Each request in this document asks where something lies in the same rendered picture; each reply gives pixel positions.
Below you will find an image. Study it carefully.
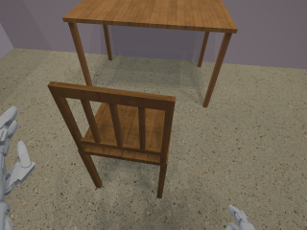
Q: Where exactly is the chair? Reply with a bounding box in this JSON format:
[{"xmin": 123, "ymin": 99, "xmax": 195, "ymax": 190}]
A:
[{"xmin": 47, "ymin": 81, "xmax": 176, "ymax": 198}]

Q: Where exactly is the left robot forearm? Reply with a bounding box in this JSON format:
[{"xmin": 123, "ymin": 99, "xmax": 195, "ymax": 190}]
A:
[{"xmin": 0, "ymin": 201, "xmax": 13, "ymax": 230}]

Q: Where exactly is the robot left hand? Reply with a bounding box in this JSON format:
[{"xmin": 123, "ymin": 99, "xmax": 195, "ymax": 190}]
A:
[{"xmin": 0, "ymin": 106, "xmax": 35, "ymax": 202}]

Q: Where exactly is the table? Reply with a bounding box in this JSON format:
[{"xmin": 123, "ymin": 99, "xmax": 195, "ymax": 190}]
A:
[{"xmin": 62, "ymin": 0, "xmax": 238, "ymax": 108}]

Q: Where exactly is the robot right hand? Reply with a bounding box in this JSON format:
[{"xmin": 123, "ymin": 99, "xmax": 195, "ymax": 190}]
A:
[{"xmin": 226, "ymin": 205, "xmax": 255, "ymax": 230}]

